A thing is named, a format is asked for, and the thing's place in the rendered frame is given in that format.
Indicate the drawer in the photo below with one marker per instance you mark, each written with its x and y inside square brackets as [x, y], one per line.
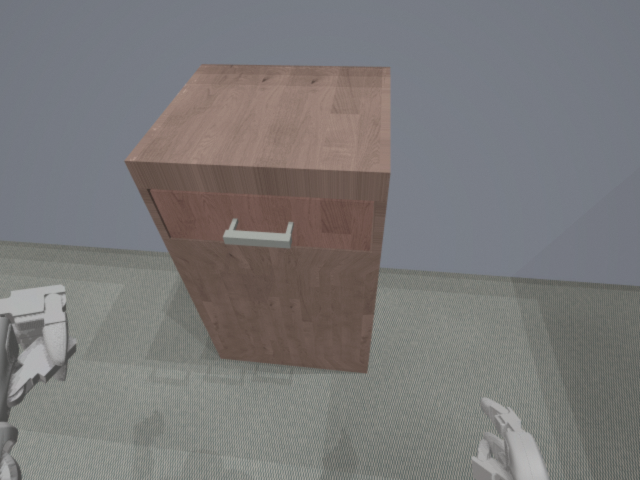
[318, 222]

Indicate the cabinet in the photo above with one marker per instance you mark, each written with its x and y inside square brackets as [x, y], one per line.
[280, 130]

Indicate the right robot hand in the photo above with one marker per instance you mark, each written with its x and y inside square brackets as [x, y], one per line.
[519, 457]

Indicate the left robot hand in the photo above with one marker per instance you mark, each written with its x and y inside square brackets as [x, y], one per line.
[36, 319]

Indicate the robot left forearm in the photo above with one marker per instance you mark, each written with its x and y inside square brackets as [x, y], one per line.
[9, 468]

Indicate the handle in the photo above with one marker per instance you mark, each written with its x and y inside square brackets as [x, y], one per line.
[262, 239]

